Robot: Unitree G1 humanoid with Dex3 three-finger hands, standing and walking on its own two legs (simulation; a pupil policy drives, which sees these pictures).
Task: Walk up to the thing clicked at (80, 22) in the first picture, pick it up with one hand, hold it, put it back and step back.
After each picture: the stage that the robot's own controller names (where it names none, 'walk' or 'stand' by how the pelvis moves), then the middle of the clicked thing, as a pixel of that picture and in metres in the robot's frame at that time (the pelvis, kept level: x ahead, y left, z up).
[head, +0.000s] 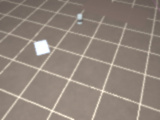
stand; (79, 19) +1.85 +0.05 -0.72
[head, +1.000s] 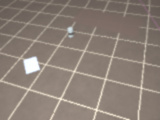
walk; (70, 32) +1.69 +0.27 -0.71
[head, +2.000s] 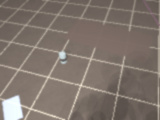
walk; (62, 57) +1.10 +0.31 -0.71
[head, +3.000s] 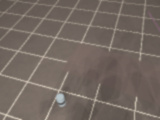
walk; (60, 100) +0.64 +0.25 -0.72
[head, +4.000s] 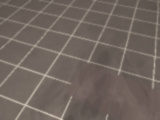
walk; out of the picture +0.39 +0.17 -0.71
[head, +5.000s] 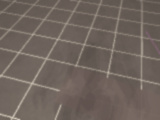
stand; out of the picture +0.32 +0.20 -0.72
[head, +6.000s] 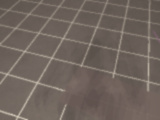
stand; out of the picture +0.30 +0.18 -0.72
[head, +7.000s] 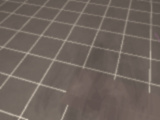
stand; out of the picture +0.32 +0.19 -0.72
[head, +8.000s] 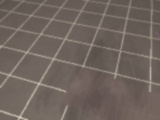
stand; out of the picture +0.30 +0.19 -0.72
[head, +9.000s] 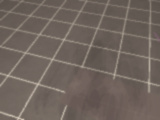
stand; out of the picture +0.30 +0.19 -0.73
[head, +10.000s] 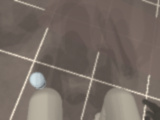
go down; (38, 81) +0.38 +0.20 -0.39
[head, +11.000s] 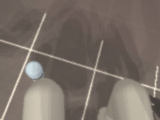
go down; (35, 71) +0.39 +0.21 -0.30
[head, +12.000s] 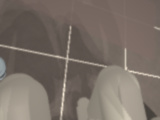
close in; out of the picture +0.38 +0.23 -0.23
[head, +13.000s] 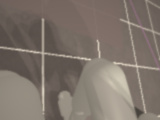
close; out of the picture +0.38 +0.24 -0.22
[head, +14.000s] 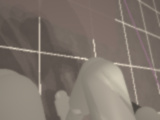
close; out of the picture +0.38 +0.24 -0.22
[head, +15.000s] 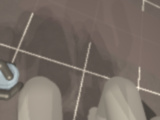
lift; (5, 81) +0.31 +0.25 -0.12
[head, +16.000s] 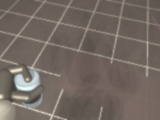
lift; (29, 89) +0.32 +0.18 +0.03
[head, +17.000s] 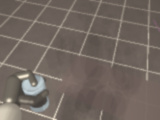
hold; (36, 94) +0.31 +0.17 +0.00
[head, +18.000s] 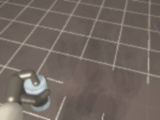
hold; (38, 93) +0.31 +0.17 +0.00
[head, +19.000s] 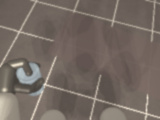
crouch; (31, 80) +0.36 +0.18 -0.06
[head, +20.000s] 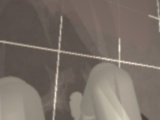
lower; out of the picture +0.40 +0.23 -0.21
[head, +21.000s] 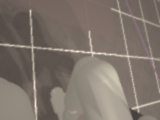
lower; out of the picture +0.42 +0.26 -0.22
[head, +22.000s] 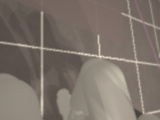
lower; out of the picture +0.40 +0.26 -0.22
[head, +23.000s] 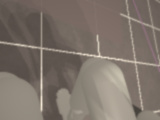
lower; out of the picture +0.40 +0.25 -0.22
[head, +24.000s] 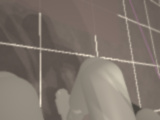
lower; out of the picture +0.40 +0.25 -0.22
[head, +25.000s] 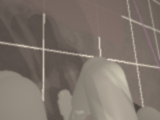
open; out of the picture +0.38 +0.23 -0.22
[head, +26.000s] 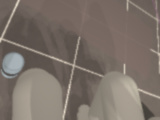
stand; (12, 66) +0.38 +0.21 -0.24
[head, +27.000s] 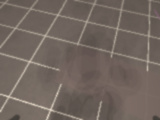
stand; out of the picture +0.34 +0.17 -0.61
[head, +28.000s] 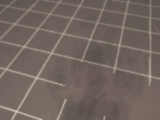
stand; out of the picture +0.33 +0.17 -0.66
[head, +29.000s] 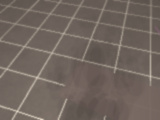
stand; out of the picture +0.33 +0.17 -0.67
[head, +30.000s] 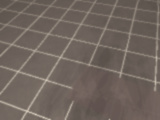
stand; out of the picture +0.36 +0.17 -0.72
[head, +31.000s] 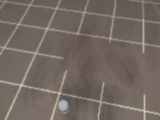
walk; (63, 106) +0.44 +0.17 -0.69
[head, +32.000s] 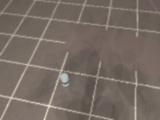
walk; (64, 79) +0.71 +0.21 -0.70
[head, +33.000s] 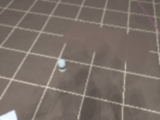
stand; (61, 65) +0.95 +0.21 -0.70
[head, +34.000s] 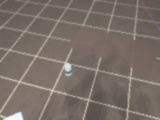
stand; (68, 69) +0.95 +0.18 -0.72
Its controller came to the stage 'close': yes
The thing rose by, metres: 0.72
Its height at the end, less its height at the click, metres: +0.00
